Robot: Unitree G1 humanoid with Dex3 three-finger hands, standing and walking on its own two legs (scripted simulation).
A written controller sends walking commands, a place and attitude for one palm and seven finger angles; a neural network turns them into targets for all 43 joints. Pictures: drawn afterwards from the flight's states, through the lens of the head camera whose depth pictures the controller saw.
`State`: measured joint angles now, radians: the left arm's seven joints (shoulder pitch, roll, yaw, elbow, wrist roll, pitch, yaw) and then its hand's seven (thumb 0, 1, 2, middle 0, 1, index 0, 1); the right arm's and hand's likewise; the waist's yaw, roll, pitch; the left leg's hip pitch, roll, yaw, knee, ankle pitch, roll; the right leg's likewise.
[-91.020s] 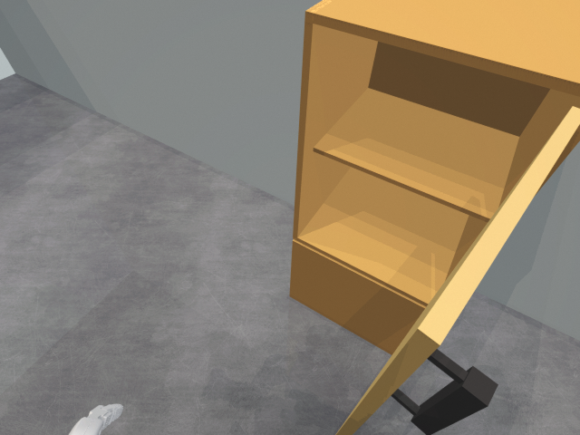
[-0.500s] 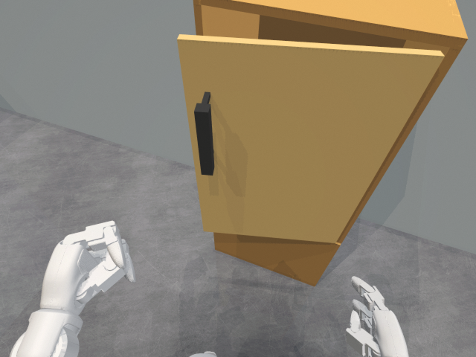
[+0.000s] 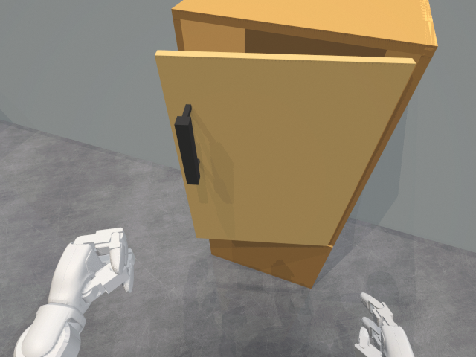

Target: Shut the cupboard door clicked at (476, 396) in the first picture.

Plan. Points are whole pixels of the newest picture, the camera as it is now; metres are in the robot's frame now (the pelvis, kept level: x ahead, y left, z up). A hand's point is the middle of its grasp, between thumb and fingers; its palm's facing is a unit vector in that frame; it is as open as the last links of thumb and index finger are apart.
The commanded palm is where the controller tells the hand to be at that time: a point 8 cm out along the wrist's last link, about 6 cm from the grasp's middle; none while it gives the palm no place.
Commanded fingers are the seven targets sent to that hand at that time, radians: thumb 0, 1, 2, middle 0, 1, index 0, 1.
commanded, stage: raise the hand and make a fist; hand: left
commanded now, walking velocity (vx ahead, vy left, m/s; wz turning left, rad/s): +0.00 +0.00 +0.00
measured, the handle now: (190, 146) +0.48 +0.13 +0.09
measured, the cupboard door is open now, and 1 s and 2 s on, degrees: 16 16 16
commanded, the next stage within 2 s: bring the fist close to the handle in 0.14 s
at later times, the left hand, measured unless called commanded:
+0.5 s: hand (147, 247) +0.25 +0.16 +0.10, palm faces -0.03 -1.00 -0.03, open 3.1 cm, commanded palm +0.24 +0.21 +0.09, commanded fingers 0.00 0.90 0.90 -1.30 -1.50 -1.30 -1.50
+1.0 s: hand (200, 206) +0.34 +0.09 +0.08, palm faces -0.07 -1.00 -0.02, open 3.1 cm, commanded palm +0.32 +0.15 +0.09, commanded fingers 0.00 0.90 0.90 -1.30 -1.50 -1.30 -1.50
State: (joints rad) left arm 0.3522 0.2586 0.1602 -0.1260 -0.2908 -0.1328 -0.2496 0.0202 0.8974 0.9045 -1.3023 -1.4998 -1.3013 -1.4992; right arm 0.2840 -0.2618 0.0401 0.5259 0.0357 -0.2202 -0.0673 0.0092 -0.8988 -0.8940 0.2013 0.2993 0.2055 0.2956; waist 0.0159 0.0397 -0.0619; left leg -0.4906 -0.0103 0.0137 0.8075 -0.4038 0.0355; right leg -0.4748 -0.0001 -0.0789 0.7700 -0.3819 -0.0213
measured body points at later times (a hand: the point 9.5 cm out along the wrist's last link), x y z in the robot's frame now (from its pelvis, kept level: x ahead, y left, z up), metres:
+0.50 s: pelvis -0.01 -0.01 +0.00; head +0.01 -0.03 +0.45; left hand +0.25 +0.21 +0.10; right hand +0.17 -0.24 -0.08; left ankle +0.01 +0.09 -0.71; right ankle +0.01 -0.11 -0.71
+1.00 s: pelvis +0.00 -0.01 +0.00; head +0.03 -0.02 +0.45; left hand +0.33 +0.15 +0.09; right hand +0.15 -0.24 -0.10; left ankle +0.01 +0.09 -0.71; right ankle +0.01 -0.11 -0.71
